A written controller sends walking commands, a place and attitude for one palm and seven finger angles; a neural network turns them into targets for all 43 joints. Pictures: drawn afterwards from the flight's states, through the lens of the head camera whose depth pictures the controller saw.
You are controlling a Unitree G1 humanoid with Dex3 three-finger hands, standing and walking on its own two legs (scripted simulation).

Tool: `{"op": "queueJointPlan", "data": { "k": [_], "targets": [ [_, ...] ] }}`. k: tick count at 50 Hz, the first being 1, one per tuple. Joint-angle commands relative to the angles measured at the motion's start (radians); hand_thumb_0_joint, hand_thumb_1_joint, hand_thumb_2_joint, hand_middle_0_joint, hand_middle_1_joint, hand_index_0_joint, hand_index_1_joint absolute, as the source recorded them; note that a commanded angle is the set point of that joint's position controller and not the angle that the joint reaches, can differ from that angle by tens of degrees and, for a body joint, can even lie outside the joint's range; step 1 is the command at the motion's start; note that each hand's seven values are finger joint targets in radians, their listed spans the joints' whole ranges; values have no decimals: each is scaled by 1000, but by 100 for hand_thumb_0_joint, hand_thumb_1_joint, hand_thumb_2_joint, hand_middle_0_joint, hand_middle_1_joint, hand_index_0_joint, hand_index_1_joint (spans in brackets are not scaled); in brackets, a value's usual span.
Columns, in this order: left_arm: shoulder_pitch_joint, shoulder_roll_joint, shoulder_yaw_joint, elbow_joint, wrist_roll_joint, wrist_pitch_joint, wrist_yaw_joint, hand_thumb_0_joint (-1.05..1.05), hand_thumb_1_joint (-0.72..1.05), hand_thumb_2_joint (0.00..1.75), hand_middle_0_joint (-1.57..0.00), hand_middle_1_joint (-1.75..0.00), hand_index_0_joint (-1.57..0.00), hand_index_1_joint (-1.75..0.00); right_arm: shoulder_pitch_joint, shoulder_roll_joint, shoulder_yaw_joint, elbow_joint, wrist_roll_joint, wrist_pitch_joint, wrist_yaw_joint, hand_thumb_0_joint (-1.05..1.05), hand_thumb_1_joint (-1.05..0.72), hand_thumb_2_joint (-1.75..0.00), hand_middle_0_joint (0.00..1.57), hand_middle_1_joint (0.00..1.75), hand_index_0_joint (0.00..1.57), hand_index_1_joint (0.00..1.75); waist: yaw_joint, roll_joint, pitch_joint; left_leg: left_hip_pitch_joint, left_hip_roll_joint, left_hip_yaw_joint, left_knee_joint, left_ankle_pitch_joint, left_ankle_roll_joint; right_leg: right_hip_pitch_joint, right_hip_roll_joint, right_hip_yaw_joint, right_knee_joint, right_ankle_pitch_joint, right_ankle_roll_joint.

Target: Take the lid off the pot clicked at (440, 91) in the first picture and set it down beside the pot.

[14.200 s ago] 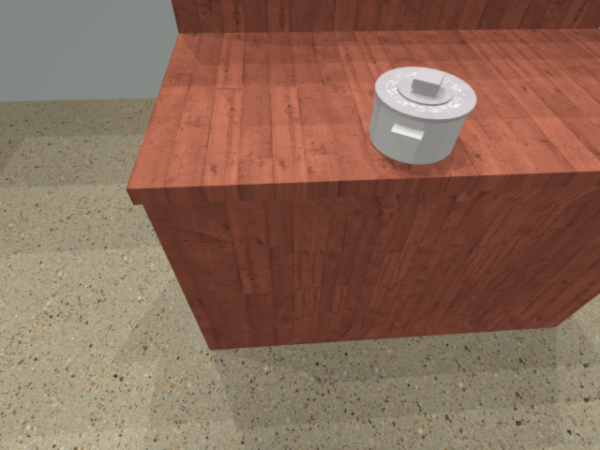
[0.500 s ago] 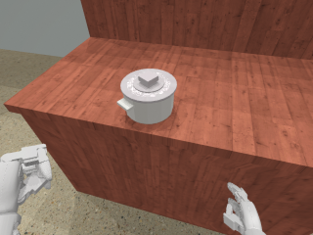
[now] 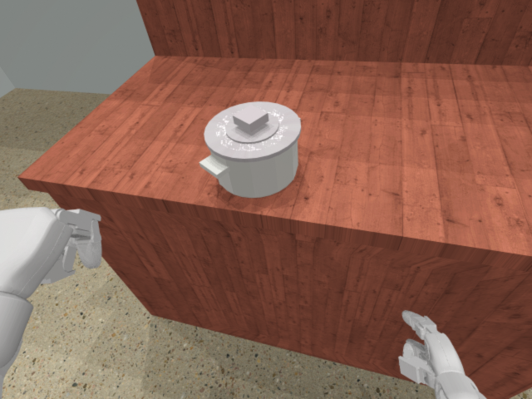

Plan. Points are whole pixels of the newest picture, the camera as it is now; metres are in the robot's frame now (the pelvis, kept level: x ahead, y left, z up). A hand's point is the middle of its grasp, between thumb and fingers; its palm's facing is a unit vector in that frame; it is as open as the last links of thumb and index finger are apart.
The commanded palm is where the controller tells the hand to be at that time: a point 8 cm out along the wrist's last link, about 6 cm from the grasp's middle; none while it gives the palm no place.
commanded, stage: reach forward and open the fingers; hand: left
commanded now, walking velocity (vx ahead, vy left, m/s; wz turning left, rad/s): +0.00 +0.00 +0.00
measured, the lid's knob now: (250, 118) +0.53 +0.11 +0.16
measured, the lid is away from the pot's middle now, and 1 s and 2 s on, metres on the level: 0.00 0.00 0.00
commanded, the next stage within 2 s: move the open hand above the knob in 0.78 s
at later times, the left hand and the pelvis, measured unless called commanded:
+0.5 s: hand (68, 229) +0.24 +0.26 +0.20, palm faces -0.11 +0.05 -0.99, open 7.9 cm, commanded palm +0.21 +0.25 +0.26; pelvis -0.03 +0.00 +0.01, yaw +2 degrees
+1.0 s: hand (93, 187) +0.29 +0.25 +0.22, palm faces -0.07 +0.06 -1.00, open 10.0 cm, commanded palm +0.26 +0.24 +0.29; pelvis -0.03 +0.00 +0.01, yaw +1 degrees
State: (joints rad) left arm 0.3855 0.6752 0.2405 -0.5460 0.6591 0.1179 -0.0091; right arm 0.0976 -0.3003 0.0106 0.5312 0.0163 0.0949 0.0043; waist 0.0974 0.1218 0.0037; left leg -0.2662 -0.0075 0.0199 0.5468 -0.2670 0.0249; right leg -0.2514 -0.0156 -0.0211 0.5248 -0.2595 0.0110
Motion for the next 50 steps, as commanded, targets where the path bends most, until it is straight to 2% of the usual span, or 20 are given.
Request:
{"op": "queueJointPlan", "data": {
  "k": [1,4,8,12,15,16,18,20,21,25,27,30,31,33,36,40,43,45,47,50],
  "targets": [
    [-169,243,122,-159,19,-21,-82,0,37,126,-117,-90,-117,-90,-157,-92,-33,-191,21,-63,-3,0,-90,-90,20,30,20,30,-7,-76,-243,89,2,-33,-84,258,9,80,8,-13,-89,178,-10],
    [-269,298,132,-80,22,-35,-152,0,26,132,-114,-79,-114,-79,-153,-94,-29,-164,25,-67,-15,0,-90,-90,20,30,20,30,-16,-80,-138,72,-1,-42,-112,229,10,49,13,-20,-120,150,-8],
    [-391,350,139,23,22,-47,-238,0,13,140,-109,-65,-109,-65,-143,-97,-22,-151,29,-68,-26,0,-90,-90,20,30,20,30,-21,-80,-109,79,-10,-38,-135,212,11,56,18,-24,-153,128,-6],
    [-478,350,102,-3,8,-72,-314,0,-1,149,-105,-51,-105,-51,-156,-90,-23,-167,31,-80,-19,0,-90,-90,20,30,20,30,-17,-20,-178,131,-21,-34,-139,232,13,89,18,-21,-156,141,-8],
    [-460,345,104,12,-3,-75,-352,0,-11,155,-101,-40,-101,-40,-171,-90,-24,-185,34,-101,-12,0,-90,-90,20,30,20,30,-19,-34,-196,154,-25,-44,-131,232,16,86,38,-17,-161,148,-9],
    [-539,366,100,33,-8,-86,-368,0,-14,157,-99,-36,-99,-36,-145,-97,-19,-165,28,-91,-17,0,-90,-90,20,30,20,30,-25,-50,-203,141,-30,-36,-148,220,16,96,26,-27,-173,131,-4],
    [-628,407,118,101,0,-94,-382,0,-20,161,-97,-29,-97,-29,-148,-103,-20,-153,30,-88,-27,0,-90,-90,20,30,20,30,-28,-69,-140,114,-26,-36,-165,150,13,62,27,-29,-190,60,0],
    [-661,443,148,140,19,-89,-385,0,-26,166,-94,-22,-94,-22,-157,-106,-22,-165,33,-99,-26,0,-90,-90,20,30,20,30,-26,-43,-155,129,-28,-47,-159,143,16,61,42,-17,-184,47,-10],
    [-740,432,120,178,13,-98,-398,0,-29,168,-93,-19,-93,-19,-143,-106,-17,-148,31,-92,-29,0,-90,-90,20,30,20,30,-31,-59,-168,116,-32,-42,-177,129,14,72,27,-27,-190,24,-7],
    [-668,341,61,187,-15,-101,-431,0,-38,172,-89,-8,-89,-8,-154,-99,-28,-183,39,-115,-14,0,-90,-90,20,30,20,30,-26,-30,-190,150,-38,-41,-157,139,18,62,41,-21,-175,51,-13],
    [-748,328,17,162,-20,-112,-449,0,-38,170,-88,-8,-88,-8,-148,-97,-30,-178,39,-107,-15,0,-90,-90,20,30,20,30,-29,-69,-186,138,-33,-32,-184,102,17,67,29,-29,-183,16,-5],
    [-803,404,75,163,15,-110,-432,0,-37,167,-87,-8,-87,-8,-159,-106,-27,-181,38,-122,-15,0,-90,-90,20,30,20,30,-29,-24,-180,137,-33,-46,-177,81,18,53,44,-20,-170,-2,-16],
    [-901,451,95,177,27,-118,-434,0,-37,166,-87,-8,-87,-8,-139,-106,-22,-161,32,-115,-19,0,-90,-90,20,30,20,30,-25,-52,-209,128,-33,-48,-198,78,16,81,30,-25,-176,-17,-13],
    [-945,477,116,262,39,-114,-423,0,-36,164,-87,-8,-87,-8,-130,-109,-27,-151,33,-111,-27,0,-90,-90,20,30,20,30,-22,-52,-169,103,-28,-47,-205,53,14,65,30,-27,-175,-41,-16],
    [-968,439,92,295,29,-104,-430,0,-36,162,-87,-8,-87,-8,-130,-107,-26,-154,35,-113,-13,0,-90,-90,20,30,20,30,-20,-25,-206,115,-31,-47,-203,100,11,82,30,-27,-163,2,-25],
    [-869,234,-73,269,4,-81,-459,0,-36,160,-86,-8,-86,-8,-152,-95,-30,-193,52,-121,7,0,-90,-90,20,30,20,30,-37,-17,-188,138,-35,-42,-177,98,13,36,44,-28,-146,26,-25],
    [-987,362,-7,231,41,-78,-458,0,-35,160,-86,-8,-86,-8,-142,-109,-27,-179,44,-107,-2,0,-90,-90,20,30,20,30,-32,-91,-192,116,-28,-38,-200,67,17,58,33,-28,-161,-6,-18],
    [-1090,440,48,285,70,-64,-438,0,-35,160,-86,-8,-86,-8,-145,-117,-21,-165,44,-110,-10,0,-90,-90,20,30,20,30,-43,-53,-179,117,-29,-44,-187,61,17,39,45,-22,-154,-23,-27],
    [-1228,418,2,366,86,-57,-442,0,-35,160,-86,-8,-86,-8,-137,-107,-18,-143,40,-106,-20,0,-90,-90,20,30,20,30,-46,-60,-175,108,-30,-53,-208,46,13,43,35,-29,-158,-39,-27],
    [-1148,333,-44,367,67,-43,-450,0,-35,160,-86,-8,-86,-8,-130,-104,-24,-161,48,-114,-6,0,-90,-90,20,30,20,30,-43,-3,-244,161,-39,-53,-174,125,16,56,42,-20,-139,34,-38]
  ]
}}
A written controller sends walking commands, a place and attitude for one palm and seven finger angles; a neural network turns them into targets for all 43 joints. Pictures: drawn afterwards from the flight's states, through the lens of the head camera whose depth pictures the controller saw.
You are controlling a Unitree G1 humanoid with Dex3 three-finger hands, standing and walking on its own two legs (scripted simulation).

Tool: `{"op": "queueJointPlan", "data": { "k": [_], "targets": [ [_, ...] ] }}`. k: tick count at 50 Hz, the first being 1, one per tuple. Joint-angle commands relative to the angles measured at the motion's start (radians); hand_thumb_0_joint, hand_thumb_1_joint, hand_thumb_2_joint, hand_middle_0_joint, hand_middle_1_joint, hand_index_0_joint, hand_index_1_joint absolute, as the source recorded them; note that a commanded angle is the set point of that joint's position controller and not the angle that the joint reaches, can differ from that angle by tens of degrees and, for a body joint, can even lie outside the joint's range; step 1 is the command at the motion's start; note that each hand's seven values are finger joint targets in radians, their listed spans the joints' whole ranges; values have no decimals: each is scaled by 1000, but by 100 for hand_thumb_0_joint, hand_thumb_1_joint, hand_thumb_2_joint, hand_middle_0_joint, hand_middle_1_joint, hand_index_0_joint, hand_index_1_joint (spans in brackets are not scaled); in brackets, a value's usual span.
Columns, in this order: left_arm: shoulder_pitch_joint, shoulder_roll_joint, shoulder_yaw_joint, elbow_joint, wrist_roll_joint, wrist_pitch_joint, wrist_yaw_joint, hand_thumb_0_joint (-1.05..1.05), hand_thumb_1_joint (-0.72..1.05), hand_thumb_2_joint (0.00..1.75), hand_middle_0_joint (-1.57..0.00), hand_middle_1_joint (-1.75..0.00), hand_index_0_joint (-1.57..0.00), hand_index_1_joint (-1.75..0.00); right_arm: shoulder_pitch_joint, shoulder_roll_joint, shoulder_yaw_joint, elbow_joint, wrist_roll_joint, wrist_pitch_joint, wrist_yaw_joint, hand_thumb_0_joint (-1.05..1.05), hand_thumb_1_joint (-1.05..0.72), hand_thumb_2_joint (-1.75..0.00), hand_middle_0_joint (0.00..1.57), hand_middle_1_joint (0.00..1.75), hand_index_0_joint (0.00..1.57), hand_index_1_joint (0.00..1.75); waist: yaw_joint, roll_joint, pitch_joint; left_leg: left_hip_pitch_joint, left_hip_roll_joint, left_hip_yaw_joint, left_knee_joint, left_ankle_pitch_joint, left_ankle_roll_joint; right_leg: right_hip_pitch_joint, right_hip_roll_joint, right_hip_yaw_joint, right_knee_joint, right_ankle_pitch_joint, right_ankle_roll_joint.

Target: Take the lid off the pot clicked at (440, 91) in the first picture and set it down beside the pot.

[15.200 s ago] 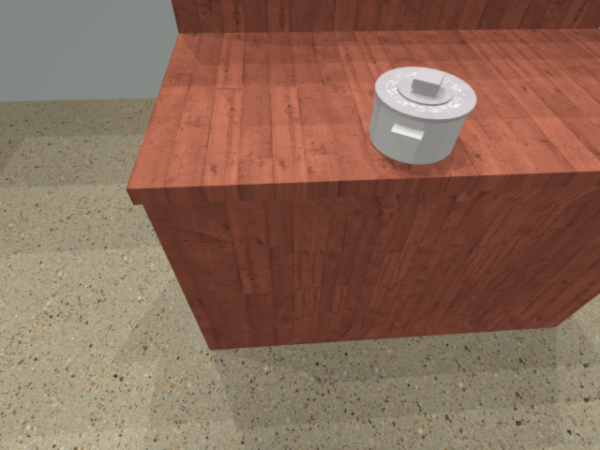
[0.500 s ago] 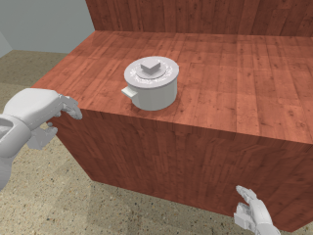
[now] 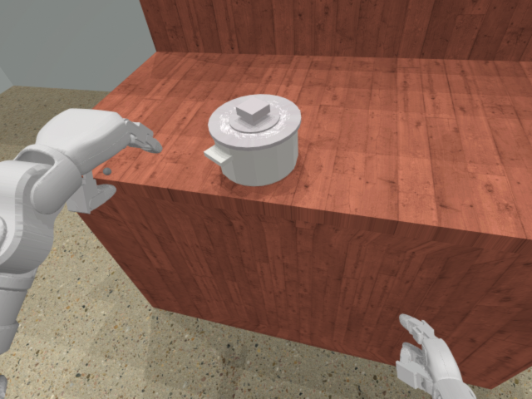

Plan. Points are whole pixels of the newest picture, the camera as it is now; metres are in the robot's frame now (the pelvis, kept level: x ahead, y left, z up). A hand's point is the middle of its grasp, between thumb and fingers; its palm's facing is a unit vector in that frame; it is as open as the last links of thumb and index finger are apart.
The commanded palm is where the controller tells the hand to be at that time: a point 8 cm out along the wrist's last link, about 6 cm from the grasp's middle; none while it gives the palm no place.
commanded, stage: move the open hand above the knob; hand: left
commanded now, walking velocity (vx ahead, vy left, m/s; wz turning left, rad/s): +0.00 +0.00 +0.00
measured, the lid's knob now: (253, 109) +0.57 +0.09 +0.15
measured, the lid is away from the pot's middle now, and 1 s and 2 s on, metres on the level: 0.00 0.00 0.00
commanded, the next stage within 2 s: none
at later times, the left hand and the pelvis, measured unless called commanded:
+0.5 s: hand (161, 143) +0.39 +0.19 +0.21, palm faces -0.14 -0.01 -0.99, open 10.0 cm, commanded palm +0.37 +0.18 +0.28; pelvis +0.02 -0.01 +0.00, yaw +0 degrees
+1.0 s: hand (210, 100) +0.46 +0.13 +0.23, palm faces -0.15 -0.01 -0.99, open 10.0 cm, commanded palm +0.45 +0.13 +0.28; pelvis +0.03 -0.01 +0.00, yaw -1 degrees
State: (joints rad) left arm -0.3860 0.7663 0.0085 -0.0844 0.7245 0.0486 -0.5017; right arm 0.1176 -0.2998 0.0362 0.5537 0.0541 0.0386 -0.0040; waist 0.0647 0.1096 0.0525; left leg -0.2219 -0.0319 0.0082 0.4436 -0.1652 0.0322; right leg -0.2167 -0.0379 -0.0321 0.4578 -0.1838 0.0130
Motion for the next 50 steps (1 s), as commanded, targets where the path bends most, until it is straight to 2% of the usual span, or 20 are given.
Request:
{"op": "queueJointPlan", "data": {
  "k": [1,3,5,8,10,13,15,18,20,24,26,28,32,35,37,41,44,45,48,50],
  "targets": [
    [-410,228,159,-98,7,32,31,0,-35,160,-86,-8,-86,-8,-148,-100,-49,-170,5,-51,7,0,-90,-90,20,30,20,30,-7,-29,-331,120,-14,-36,-83,45,7,50,54,-12,-75,-16,-37],
    [-361,147,93,-89,2,47,18,0,-35,160,-86,-8,-86,-8,-158,-98,-49,-180,10,-41,16,0,-90,-90,20,30,20,30,-13,-72,-287,102,-12,-26,-75,38,7,28,52,-17,-74,-12,-31],
    [-320,122,85,-92,6,58,14,0,-35,160,-86,-8,-86,-8,-161,-103,-49,-192,13,-38,26,0,-90,-90,20,30,20,30,-22,-66,-294,113,-18,-22,-50,70,11,21,64,-15,-69,20,-38],
    [-486,236,144,-106,38,69,17,0,-35,160,-86,-8,-86,-8,-168,-110,-45,-176,9,-21,19,0,-90,-90,20,30,20,30,-16,-97,-287,87,-15,-18,-73,53,11,46,52,-13,-74,3,-34],
    [-557,246,146,-127,36,70,27,0,-35,160,-86,-8,-86,-8,-174,-109,-40,-179,9,-25,16,0,-90,-90,20,30,20,30,-27,-42,-318,121,-18,-31,-55,82,12,46,60,-8,-61,29,-42],
    [-605,259,148,-40,47,88,22,0,-35,160,-86,-8,-86,-8,-157,-104,-42,-157,5,-19,11,0,-90,-90,20,30,20,30,-15,-67,-337,109,-19,-30,-70,99,10,79,49,-5,-60,55,-40],
    [-514,206,131,20,38,102,14,0,-35,160,-86,-8,-86,-8,-140,-112,-47,-162,7,-10,21,0,-90,-90,20,30,20,30,-21,-53,-343,116,-23,-24,-45,139,11,70,56,-6,-52,102,-47],
    [-531,101,24,36,45,123,-8,0,-35,160,-86,-8,-86,-8,-153,-104,-48,-166,14,8,33,0,-90,-90,20,30,20,30,-28,-127,-302,87,-24,-6,-56,113,10,58,46,-14,-58,95,-37],
    [-497,64,0,-9,36,124,-11,0,-35,160,-86,-8,-86,-8,-165,-107,-49,-191,18,11,42,0,-90,-90,20,30,20,30,-36,-103,-337,118,-30,-7,-31,138,17,54,55,-11,-51,122,-42],
    [-751,148,13,-19,69,125,2,0,-35,160,-86,-8,-86,-8,-169,-105,-43,-163,16,16,24,0,-90,-90,20,30,20,30,-49,-89,-329,117,-27,-12,-57,101,17,56,53,-8,-56,85,-38],
    [-849,211,53,-40,84,122,18,0,-35,160,-86,-8,-86,-8,-144,-99,-41,-157,10,3,20,0,-90,-90,20,30,20,30,-43,-52,-424,157,-33,-24,-53,141,17,102,55,3,-49,117,-43],
    [-833,212,66,29,88,136,23,0,-35,160,-86,-8,-86,-8,-142,-99,-43,-142,9,2,18,0,-90,-90,20,30,20,30,-33,-48,-425,149,-28,-27,-54,178,14,117,51,5,-35,160,-48],
    [-747,32,-62,211,87,179,0,0,-35,160,-86,-8,-86,-8,-122,-101,-49,-126,14,29,35,0,-90,-90,20,30,20,30,-49,-123,-335,104,-25,-7,-57,163,12,65,52,-12,-45,159,-48],
    [-691,-33,-112,191,80,183,-4,0,-35,160,-86,-8,-86,-8,-136,-109,-52,-157,24,40,47,0,-90,-90,20,30,20,30,-55,-133,-334,103,-28,2,-41,141,18,46,53,-12,-42,143,-50],
    [-814,-30,-140,179,104,187,-7,0,-35,160,-86,-8,-86,-8,-150,-101,-46,-152,22,48,44,0,-90,-90,20,30,20,30,-66,-138,-329,96,-26,6,-54,109,18,43,52,-14,-44,118,-47],
    [-1049,128,-38,120,130,179,20,0,-35,160,-86,-8,-86,-8,-119,-95,-41,-141,13,31,25,0,-90,-90,20,30,20,30,-66,-99,-471,150,-36,-11,-47,165,24,125,56,11,-29,183,-47],
    [-1060,85,-66,337,133,209,19,0,-35,160,-86,-8,-86,-8,-81,-100,-42,-95,16,34,14,0,-90,-90,20,30,20,30,-78,-129,-379,112,-27,-10,-62,141,20,80,57,-3,-35,171,-48],
    [-1008,43,-88,349,111,210,20,0,-35,160,-86,-8,-86,-8,-67,-109,-49,-101,20,36,20,0,-90,-90,20,30,20,30,-80,-109,-389,120,-33,-14,-52,148,21,78,58,-5,-37,179,-51],
    [-990,-11,-124,368,129,216,11,0,-35,160,-86,-8,-86,-8,-79,-97,-49,-114,18,30,28,0,-90,-90,20,30,20,30,-67,-155,-417,115,-31,-3,-52,169,22,94,50,-1,-23,208,-49],
    [-932,-112,-204,416,115,219,0,0,-35,160,-86,-8,-86,-8,-71,-105,-54,-116,22,42,37,0,-90,-90,20,30,20,30,-89,-146,-381,115,-33,1,-38,175,24,58,53,-9,-29,217,-51]
  ]
}}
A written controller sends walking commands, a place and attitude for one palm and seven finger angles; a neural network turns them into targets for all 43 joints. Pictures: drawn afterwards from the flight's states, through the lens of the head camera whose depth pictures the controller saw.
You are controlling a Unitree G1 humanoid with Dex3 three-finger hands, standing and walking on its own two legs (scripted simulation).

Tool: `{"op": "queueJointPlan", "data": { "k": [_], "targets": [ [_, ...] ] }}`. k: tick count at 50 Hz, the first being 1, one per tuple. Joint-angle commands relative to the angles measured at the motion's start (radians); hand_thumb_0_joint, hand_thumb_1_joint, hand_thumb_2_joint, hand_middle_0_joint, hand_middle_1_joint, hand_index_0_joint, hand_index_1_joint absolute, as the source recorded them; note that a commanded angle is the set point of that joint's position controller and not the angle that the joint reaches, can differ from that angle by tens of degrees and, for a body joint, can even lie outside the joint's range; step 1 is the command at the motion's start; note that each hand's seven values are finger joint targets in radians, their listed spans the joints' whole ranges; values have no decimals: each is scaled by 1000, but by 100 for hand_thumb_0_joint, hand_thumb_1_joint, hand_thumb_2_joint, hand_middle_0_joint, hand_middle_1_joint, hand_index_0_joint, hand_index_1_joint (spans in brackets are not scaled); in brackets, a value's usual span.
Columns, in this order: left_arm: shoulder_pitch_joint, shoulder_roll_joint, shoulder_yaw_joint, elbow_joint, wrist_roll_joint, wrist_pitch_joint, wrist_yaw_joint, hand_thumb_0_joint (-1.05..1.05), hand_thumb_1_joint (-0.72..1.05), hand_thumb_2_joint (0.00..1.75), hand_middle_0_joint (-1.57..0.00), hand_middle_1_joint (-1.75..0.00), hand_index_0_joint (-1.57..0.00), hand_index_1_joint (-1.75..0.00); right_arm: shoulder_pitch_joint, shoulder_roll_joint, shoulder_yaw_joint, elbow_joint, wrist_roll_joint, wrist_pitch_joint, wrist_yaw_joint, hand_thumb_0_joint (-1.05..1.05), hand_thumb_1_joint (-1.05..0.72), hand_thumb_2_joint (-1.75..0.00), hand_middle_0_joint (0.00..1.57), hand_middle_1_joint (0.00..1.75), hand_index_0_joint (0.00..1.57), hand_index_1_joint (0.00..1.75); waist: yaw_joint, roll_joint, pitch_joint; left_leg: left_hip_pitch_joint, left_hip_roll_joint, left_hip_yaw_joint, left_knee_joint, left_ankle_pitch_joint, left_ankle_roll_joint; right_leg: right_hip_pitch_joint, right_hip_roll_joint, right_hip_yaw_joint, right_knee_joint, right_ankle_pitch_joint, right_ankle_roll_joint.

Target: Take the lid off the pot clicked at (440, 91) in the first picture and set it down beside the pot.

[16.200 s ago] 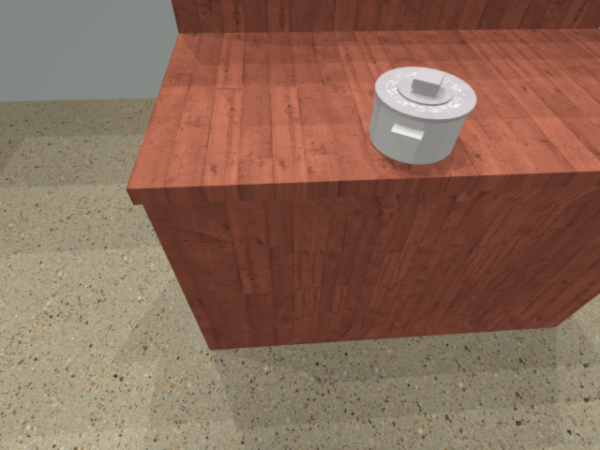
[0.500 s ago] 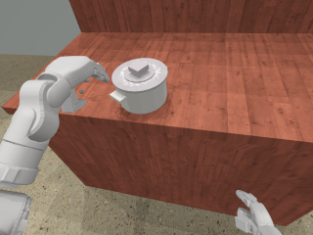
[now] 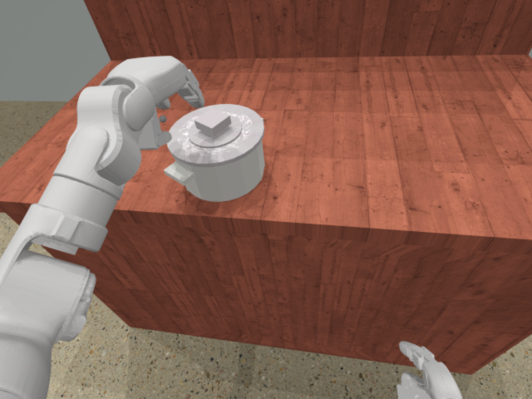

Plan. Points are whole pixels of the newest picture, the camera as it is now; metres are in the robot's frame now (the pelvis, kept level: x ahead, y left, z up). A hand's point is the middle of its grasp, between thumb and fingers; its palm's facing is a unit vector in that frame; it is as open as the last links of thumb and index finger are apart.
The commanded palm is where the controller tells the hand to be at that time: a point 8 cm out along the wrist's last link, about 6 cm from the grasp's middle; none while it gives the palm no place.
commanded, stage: move the open hand above the knob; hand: left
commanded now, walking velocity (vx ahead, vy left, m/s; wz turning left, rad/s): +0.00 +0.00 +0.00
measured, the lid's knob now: (213, 122) +0.54 +0.11 +0.15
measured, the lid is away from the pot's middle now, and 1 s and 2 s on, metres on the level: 0.00 0.00 0.00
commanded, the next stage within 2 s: lower the open fingers around the knob in 1.18 s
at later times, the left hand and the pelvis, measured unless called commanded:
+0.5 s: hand (206, 98) +0.49 +0.10 +0.23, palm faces -0.23 +0.00 -0.97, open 10.0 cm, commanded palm +0.49 +0.11 +0.28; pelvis +0.02 +0.00 +0.00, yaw -1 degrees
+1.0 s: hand (196, 93) +0.50 +0.11 +0.23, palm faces -0.22 +0.00 -0.98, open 10.0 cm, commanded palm +0.48 +0.11 +0.28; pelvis +0.02 +0.01 +0.00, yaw -1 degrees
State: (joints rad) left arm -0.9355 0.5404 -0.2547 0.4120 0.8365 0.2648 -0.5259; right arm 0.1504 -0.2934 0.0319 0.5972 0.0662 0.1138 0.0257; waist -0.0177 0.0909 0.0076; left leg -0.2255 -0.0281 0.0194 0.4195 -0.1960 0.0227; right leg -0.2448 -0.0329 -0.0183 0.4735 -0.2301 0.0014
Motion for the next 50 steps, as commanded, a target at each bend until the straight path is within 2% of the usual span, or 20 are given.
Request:
{"op": "queueJointPlan", "data": {
  "k": [1,4,6,8,12,15,17,20,21,25,26,28,30,32,36,40,41,44,46,50],
  "targets": [
    [-432,106,43,-77,23,7,23,0,-35,160,-86,-8,-86,-8,-106,-105,-44,-155,11,-26,8,0,-90,-90,20,30,20,30,-10,-154,-324,106,-33,-4,-27,183,30,77,50,-26,-48,241,-36],
    [-570,150,55,-35,40,13,27,0,-35,160,-86,-8,-86,-8,-92,-113,-45,-141,11,-19,-5,0,-90,-90,20,30,20,30,-30,-163,-281,89,-35,-2,-35,107,35,47,52,-22,-63,179,-32],
    [-725,263,135,-141,43,-6,46,0,-35,160,-86,-8,-86,-8,-76,-112,-48,-146,3,-35,-12,0,-90,-90,20,30,20,30,-20,-108,-423,139,-45,-18,-28,154,40,127,53,-3,-48,234,-34],
    [-765,266,142,-112,46,-23,57,0,-35,160,-86,-8,-86,-8,-60,-100,-44,-138,-1,-55,-21,0,-90,-90,20,30,20,30,-21,-98,-478,164,-46,-24,-17,216,44,154,52,2,-32,302,-39],
    [-667,210,126,151,52,-4,60,0,-35,160,-86,-8,-86,-8,-3,-110,-50,-96,0,-46,-23,0,-90,-90,20,30,20,30,-33,-169,-366,91,-36,-5,-33,194,40,119,53,-8,-52,301,-34],
    [-603,29,-10,221,41,14,52,0,-35,160,-86,-8,-86,-8,2,-118,-57,-96,10,-35,-9,0,-90,-90,20,30,20,30,-49,-151,-298,90,-35,-4,-31,204,35,44,54,-27,-52,288,-40],
    [-685,8,-37,171,62,20,45,0,-35,160,-86,-8,-86,-8,-7,-114,-58,-104,1,-28,-4,0,-90,-90,20,30,20,30,-54,-126,-334,105,-38,-3,-27,182,35,34,56,-21,-52,267,-39],
    [-803,119,51,47,48,-4,55,0,-35,160,-86,-8,-86,-8,13,-121,-67,-113,-9,-35,-10,0,-90,-90,20,30,20,30,-56,-135,-474,163,-39,-15,0,273,49,119,53,-3,-40,378,-39],
    [-874,208,112,60,73,-12,62,0,-35,160,-86,-8,-86,-8,27,-117,-63,-108,-13,-42,-16,0,-90,-90,20,30,20,30,-55,-154,-522,150,-43,-15,-5,259,50,156,55,11,-38,388,-34],
    [-866,136,67,285,62,-7,77,0,-35,160,-86,-8,-86,-8,99,-119,-66,-56,-1,-42,-34,0,-90,-90,20,30,20,30,-80,-184,-388,93,-38,-6,-30,208,52,89,56,-8,-62,351,-35],
    [-866,226,139,286,87,-12,87,0,-35,160,-86,-8,-86,-8,99,-121,-63,-57,-7,-48,-32,0,-90,-90,20,30,20,30,-57,-186,-412,84,-33,-6,-36,217,46,116,54,-3,-51,351,-35],
    [-832,208,133,260,95,-30,90,0,-35,160,-86,-8,-86,-8,80,-111,-59,-80,-14,-52,-26,0,-90,-90,20,30,20,30,-38,-143,-478,98,-34,-4,-25,280,46,150,44,8,-28,405,-40],
    [-714,53,27,270,82,-28,80,0,-35,160,-86,-8,-86,-8,88,-110,-70,-95,-11,-42,-13,0,-90,-90,20,30,20,30,-48,-113,-469,139,-25,-9,-7,386,47,108,48,-4,-33,432,-42],
    [-671,56,28,320,105,-11,67,0,-35,160,-86,-8,-86,-8,83,-119,-68,-95,-10,-34,-5,0,-90,-90,20,30,20,30,-50,-151,-401,116,-22,-1,-6,344,41,63,56,-14,-42,385,-37],
    [-852,133,68,80,80,-23,61,0,-35,160,-86,-8,-86,-8,59,-113,-72,-130,-9,-37,-10,0,-90,-90,20,30,20,30,-55,-123,-498,162,-29,-12,-6,346,56,113,51,5,-43,409,-37],
    [-881,113,55,18,50,-42,73,0,-35,160,-86,-8,-86,-8,92,-106,-81,-112,-11,-65,-19,0,-90,-90,20,30,20,30,-69,-78,-519,254,-12,-42,15,454,60,70,55,4,-48,419,-40],
    [-855,153,91,106,74,-33,76,0,-35,160,-86,-8,-86,-8,95,-106,-75,-94,-13,-64,-20,0,-90,-90,20,30,20,30,-64,-120,-477,217,-15,-35,3,398,54,63,61,-3,-51,389,-38],
    [-769,95,54,352,81,6,76,0,-35,160,-86,-8,-86,-8,100,-114,-63,-58,0,-45,-22,0,-90,-90,20,30,20,30,-66,-197,-306,83,-23,-9,-43,199,42,15,61,-28,-59,275,-39],
    [-772,82,42,341,87,8,83,0,-35,160,-86,-8,-86,-8,83,-118,-60,-65,-2,-39,-19,0,-90,-90,20,30,20,30,-58,-163,-331,86,-25,-8,-42,197,37,15,55,-26,-51,262,-43],
    [-875,-3,-35,48,74,-26,80,0,-35,160,-86,-8,-86,-8,53,-98,-75,-120,-14,-56,-8,0,-90,-90,20,30,20,30,-68,-53,-553,273,-13,-42,21,417,44,30,50,-8,-32,358,-47]
  ]
}}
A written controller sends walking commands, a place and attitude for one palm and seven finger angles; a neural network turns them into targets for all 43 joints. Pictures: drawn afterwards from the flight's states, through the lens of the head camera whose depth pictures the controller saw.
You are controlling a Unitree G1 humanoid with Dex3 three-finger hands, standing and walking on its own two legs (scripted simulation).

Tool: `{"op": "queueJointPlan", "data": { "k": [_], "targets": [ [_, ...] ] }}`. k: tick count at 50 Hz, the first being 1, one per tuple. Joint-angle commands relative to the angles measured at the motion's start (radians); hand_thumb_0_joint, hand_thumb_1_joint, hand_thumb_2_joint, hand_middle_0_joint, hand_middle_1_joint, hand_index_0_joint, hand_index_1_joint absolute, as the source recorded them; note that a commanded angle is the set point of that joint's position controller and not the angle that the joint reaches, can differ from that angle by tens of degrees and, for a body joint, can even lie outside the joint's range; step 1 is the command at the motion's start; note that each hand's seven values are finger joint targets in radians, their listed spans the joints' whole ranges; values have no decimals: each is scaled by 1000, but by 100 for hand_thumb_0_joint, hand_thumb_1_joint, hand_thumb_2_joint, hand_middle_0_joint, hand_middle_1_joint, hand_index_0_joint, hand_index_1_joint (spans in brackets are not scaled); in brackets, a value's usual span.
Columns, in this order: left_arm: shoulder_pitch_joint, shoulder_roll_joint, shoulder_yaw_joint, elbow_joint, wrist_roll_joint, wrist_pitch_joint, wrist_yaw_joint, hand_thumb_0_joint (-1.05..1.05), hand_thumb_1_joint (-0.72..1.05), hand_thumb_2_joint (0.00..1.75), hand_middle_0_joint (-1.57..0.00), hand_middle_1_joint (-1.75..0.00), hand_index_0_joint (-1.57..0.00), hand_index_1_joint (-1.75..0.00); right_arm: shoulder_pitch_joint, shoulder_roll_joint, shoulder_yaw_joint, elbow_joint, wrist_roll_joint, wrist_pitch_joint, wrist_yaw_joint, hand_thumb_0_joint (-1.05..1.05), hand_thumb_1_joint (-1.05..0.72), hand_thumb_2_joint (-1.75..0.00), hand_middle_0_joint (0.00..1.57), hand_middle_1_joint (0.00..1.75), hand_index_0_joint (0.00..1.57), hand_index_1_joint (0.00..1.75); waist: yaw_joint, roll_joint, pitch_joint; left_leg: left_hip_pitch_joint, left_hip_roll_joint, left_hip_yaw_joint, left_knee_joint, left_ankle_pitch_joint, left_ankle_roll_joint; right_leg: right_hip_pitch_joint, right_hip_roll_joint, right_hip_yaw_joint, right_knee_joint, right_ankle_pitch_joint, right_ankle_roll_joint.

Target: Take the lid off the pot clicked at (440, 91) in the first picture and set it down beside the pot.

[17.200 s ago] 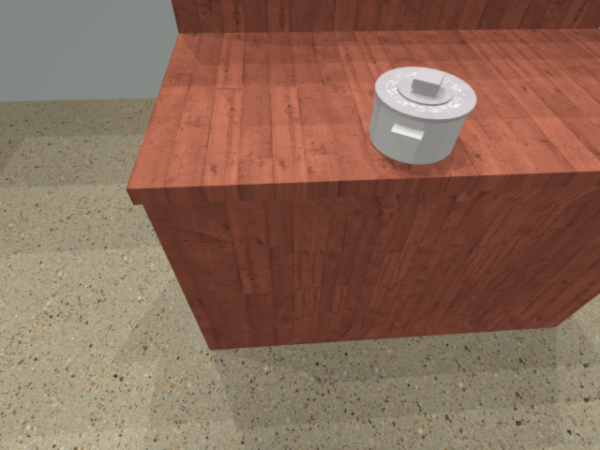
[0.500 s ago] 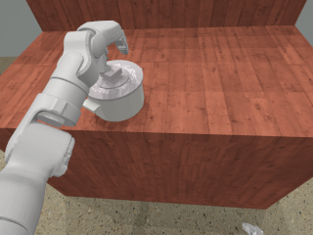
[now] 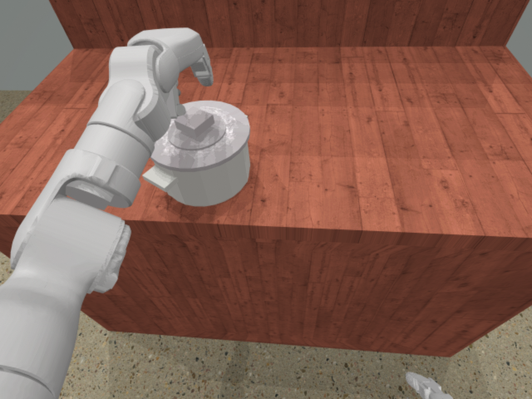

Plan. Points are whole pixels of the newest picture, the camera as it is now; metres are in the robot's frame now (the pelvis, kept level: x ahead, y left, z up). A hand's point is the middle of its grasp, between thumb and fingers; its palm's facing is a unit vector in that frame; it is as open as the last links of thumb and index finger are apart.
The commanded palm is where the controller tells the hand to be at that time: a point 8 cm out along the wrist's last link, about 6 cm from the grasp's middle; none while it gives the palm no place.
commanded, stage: move the open hand above the knob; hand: left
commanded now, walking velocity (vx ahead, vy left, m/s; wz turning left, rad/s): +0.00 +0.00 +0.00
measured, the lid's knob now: (194, 121) +0.51 +0.11 +0.15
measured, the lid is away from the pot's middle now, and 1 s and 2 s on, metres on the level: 0.00 0.00 0.00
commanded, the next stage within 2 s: lower the open fingers around the knob in 0.18 s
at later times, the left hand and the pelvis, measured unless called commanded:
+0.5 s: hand (179, 98) +0.48 +0.11 +0.22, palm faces -0.28 -0.04 -0.96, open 10.0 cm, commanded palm +0.47 +0.12 +0.27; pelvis +0.00 +0.00 +0.00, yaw +0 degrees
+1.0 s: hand (176, 119) +0.48 +0.12 +0.18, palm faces -0.34 -0.06 -0.94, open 10.2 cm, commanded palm +0.48 +0.12 +0.23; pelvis +0.00 +0.01 +0.00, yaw +0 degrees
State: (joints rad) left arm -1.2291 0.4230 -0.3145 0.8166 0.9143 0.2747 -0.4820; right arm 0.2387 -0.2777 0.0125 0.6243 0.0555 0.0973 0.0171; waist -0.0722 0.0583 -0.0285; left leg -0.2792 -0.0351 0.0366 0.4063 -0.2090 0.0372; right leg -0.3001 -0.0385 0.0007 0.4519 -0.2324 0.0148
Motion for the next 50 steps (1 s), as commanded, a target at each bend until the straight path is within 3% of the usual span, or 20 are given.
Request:
{"op": "queueJointPlan", "data": {
  "k": [1,4,5,8,10,13,15,18,20,24,28,30,34,36,40,41,44,45,49,50],
  "targets": [
    [-591,176,70,-329,14,-33,35,0,-35,160,-86,-8,-86,-8,-29,-113,-55,-138,-6,-40,-1,0,-90,-90,20,30,20,30,-14,-53,-515,320,-5,-62,33,424,27,89,61,-25,-12,357,-56],
    [-573,262,148,-122,6,-5,27,0,-35,160,-86,-8,-86,-8,-6,-128,-43,-97,4,-25,-18,0,-90,-90,20,30,20,30,-20,-176,-366,167,-22,-29,-10,229,34,114,61,-32,-35,321,-51],
    [-557,255,146,-96,-17,-3,31,0,-35,160,-86,-8,-86,-8,0,-139,-43,-91,7,-20,-22,0,-90,-90,20,30,20,30,-19,-153,-342,153,-23,-29,-19,220,33,110,56,-37,-38,318,-56],
    [-601,213,103,-140,9,-17,38,0,-35,160,-86,-8,-86,-8,-20,-118,-36,-107,3,-31,-20,0,-90,-90,20,30,20,30,-8,-121,-359,165,-23,-33,-18,245,30,105,54,-33,-23,322,-58],
    [-535,103,25,-200,-1,-28,35,0,-35,160,-86,-8,-86,-8,-24,-115,-48,-128,0,-31,-9,0,-90,-90,20,30,20,30,-10,-60,-401,248,-11,-47,12,364,28,66,53,-34,-20,336,-62],
    [-478,192,98,-73,21,-12,24,0,-35,160,-86,-8,-86,-8,-13,-129,-40,-109,2,-12,-8,0,-90,-90,20,30,20,30,-11,-149,-339,159,-20,-30,-4,247,26,87,60,-40,-26,308,-56],
    [-521,157,73,-59,-10,12,24,0,-35,160,-86,-8,-86,-8,-20,-135,-45,-104,8,-7,-13,0,-90,-90,20,30,20,30,-21,-120,-335,154,-25,-26,-10,205,29,81,56,-40,-28,291,-59],
    [-637,235,121,-145,3,13,25,0,-35,160,-86,-8,-86,-8,-15,-127,-43,-110,2,-31,-20,0,-90,-90,20,30,20,30,-12,-110,-420,190,-29,-39,-8,220,36,125,57,-27,-23,317,-56],
    [-644,175,73,-176,-15,10,25,0,-35,160,-86,-8,-86,-8,-6,-124,-49,-111,-1,-43,-23,0,-90,-90,20,30,20,30,-26,-77,-457,241,-26,-51,12,290,39,114,56,-25,-24,358,-58],
    [-571,196,94,-34,9,23,12,0,-35,160,-86,-8,-86,-8,22,-131,-47,-81,-1,-43,-25,0,-90,-90,20,30,20,30,-24,-150,-371,167,-31,-41,-6,235,38,110,63,-33,-32,343,-52],
    [-512,213,110,0,10,14,10,0,-35,160,-86,-8,-86,-8,23,-138,-47,-88,-3,-38,-23,0,-90,-90,20,30,20,30,-17,-154,-351,133,-34,-26,-8,208,38,121,58,-29,-34,347,-50],
    [-521,162,71,-60,-9,5,9,0,-35,160,-86,-8,-86,-8,19,-140,-55,-97,-4,-34,-20,0,-90,-90,20,30,20,30,-22,-116,-374,170,-30,-31,5,262,39,114,56,-30,-30,378,-55],
    [-562,229,117,-152,8,-10,12,0,-35,160,-86,-8,-86,-8,20,-132,-58,-109,-10,-44,-22,0,-90,-90,20,30,20,30,-17,-82,-453,213,-29,-41,18,308,43,143,59,-16,-24,407,-54],
    [-536,251,137,-144,7,-10,16,0,-35,160,-86,-8,-86,-8,27,-133,-60,-103,-8,-44,-22,0,-90,-90,20,30,20,30,-15,-98,-436,213,-25,-47,19,325,42,141,63,-21,-26,408,-53],
    [-462,169,75,-29,-12,-1,12,0,-35,160,-86,-8,-86,-8,39,-144,-60,-86,0,-33,-23,0,-90,-90,20,30,20,30,-30,-107,-325,167,-27,-34,8,266,39,85,65,-39,-39,367,-56],
    [-486,215,112,-43,1,-4,16,0,-35,160,-86,-8,-86,-8,40,-143,-59,-83,-3,-32,-22,0,-90,-90,20,30,20,30,-23,-122,-346,165,-27,-37,5,251,36,97,67,-37,-33,356,-53],
    [-497,188,87,-65,10,-14,23,0,-35,160,-86,-8,-86,-8,32,-136,-59,-90,-3,-33,-21,0,-90,-90,20,30,20,30,-27,-88,-384,191,-24,-41,16,269,35,81,66,-34,-25,346,-57],
    [-466,125,42,-55,-5,-14,23,0,-35,160,-86,-8,-86,-8,35,-138,-62,-90,-4,-28,-19,0,-90,-90,20,30,20,30,-34,-50,-374,205,-22,-41,25,305,35,52,64,-38,-28,350,-60],
    [-515,165,76,-11,12,-11,34,0,-35,160,-86,-8,-86,-8,44,-138,-59,-74,-2,-20,-19,0,-90,-90,20,30,20,30,-40,-90,-365,180,-23,-42,16,235,30,40,71,-44,-23,304,-59],
    [-525,134,52,-34,-5,-14,36,0,-35,160,-86,-8,-86,-8,42,-143,-61,-75,-5,-17,-20,0,-90,-90,20,30,20,30,-43,-53,-384,200,-19,-47,22,266,29,29,67,-46,-20,314,-62]
  ]
}}
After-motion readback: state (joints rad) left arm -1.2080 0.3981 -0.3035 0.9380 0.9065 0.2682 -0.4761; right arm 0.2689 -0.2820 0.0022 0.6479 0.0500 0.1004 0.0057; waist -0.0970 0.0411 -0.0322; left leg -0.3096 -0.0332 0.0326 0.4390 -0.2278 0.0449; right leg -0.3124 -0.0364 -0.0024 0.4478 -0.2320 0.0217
